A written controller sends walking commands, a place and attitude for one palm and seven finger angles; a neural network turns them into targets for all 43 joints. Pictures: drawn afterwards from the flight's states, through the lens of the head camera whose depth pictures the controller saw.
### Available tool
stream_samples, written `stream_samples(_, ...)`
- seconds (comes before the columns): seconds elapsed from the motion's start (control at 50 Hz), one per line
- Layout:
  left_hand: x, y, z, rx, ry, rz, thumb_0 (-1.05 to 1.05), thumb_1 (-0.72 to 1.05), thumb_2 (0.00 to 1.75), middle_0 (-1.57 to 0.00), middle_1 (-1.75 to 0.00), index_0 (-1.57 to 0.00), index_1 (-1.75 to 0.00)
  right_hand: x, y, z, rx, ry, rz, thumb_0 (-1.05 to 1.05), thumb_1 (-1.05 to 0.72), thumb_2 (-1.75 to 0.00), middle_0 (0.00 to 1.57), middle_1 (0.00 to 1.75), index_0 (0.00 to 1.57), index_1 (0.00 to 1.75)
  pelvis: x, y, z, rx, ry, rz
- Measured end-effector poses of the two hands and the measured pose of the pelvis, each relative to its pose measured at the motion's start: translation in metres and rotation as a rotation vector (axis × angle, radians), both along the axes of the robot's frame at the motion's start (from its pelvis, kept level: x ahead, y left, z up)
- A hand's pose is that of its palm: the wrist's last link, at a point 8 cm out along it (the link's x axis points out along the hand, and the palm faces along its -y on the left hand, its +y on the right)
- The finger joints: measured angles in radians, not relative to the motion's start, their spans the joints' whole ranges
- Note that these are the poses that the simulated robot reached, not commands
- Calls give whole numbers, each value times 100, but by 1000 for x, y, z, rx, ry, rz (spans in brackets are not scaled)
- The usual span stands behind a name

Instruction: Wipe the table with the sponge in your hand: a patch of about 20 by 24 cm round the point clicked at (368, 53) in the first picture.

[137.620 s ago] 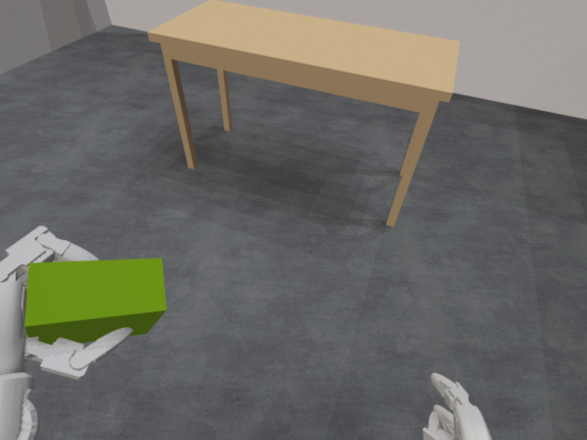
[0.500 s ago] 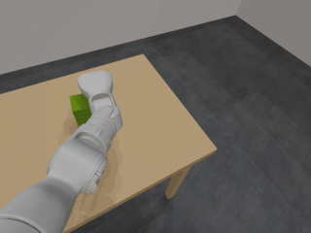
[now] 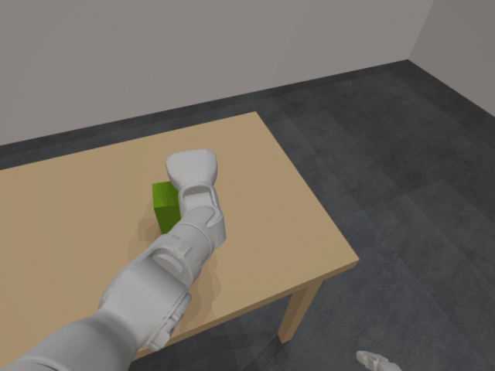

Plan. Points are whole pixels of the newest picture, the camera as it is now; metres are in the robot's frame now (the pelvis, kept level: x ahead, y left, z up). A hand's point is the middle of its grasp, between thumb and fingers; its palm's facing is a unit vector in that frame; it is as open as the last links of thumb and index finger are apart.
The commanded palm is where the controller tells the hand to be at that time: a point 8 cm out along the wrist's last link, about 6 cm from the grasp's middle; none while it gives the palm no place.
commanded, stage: wipe back along the third lane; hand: left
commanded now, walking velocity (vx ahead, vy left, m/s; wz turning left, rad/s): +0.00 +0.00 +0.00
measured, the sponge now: (186, 212) +0.42 +0.14 -0.02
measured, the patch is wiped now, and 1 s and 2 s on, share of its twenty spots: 1.00 1.00 1.00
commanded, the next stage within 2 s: slide back across to the middle lane in 0.78 s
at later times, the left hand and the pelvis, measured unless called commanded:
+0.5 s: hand (205, 211) +0.38 +0.09 +0.04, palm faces -0.05 -0.01 -1.00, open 9.8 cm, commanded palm +0.34 +0.08 +0.07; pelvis -0.02 -0.02 +0.01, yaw +0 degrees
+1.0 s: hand (204, 222) +0.36 +0.09 +0.04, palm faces -0.05 -0.05 -1.00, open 9.8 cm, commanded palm +0.31 +0.09 +0.08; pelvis -0.01 -0.04 +0.01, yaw +0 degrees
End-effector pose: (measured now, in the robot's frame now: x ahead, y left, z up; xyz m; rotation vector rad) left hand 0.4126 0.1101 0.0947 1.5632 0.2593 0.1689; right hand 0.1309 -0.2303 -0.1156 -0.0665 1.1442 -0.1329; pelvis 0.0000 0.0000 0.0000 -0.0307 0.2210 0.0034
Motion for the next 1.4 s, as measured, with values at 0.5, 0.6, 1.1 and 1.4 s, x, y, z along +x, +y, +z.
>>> stream_samples(0.5, -50, -24, -1, -3, -5, 4, -1, -53, 102, -80, -150, -80, -152, -20, -29, 6, 0, -46, -19, 1, -91, -90, 20, 30, 20, 30, -22, -25, 5, 22, -77, -5)
stream_samples(0.6, -55, -25, -1, -9, -4, 9, -1, -53, 102, -80, -150, -80, -152, -11, -30, 9, 8, -76, -10, 1, -91, -90, 20, 30, 20, 30, -22, -29, 6, 25, -85, -9)
stream_samples(1.1, -81, -15, 2, -72, -18, 14, 0, -53, 102, -80, -149, -80, -151, 55, -26, 40, 28, -223, 55, 1, -91, -90, 20, 30, 20, 30, -9, -37, 10, 35, -147, -19)
stream_samples(1.4, -107, 18, 3, -78, -3, 36, 0, -54, 102, -82, -147, -82, -149, 62, -23, 49, 20, -280, 75, 2, -90, -90, 20, 30, 20, 30, -13, -34, 11, 36, -189, -14)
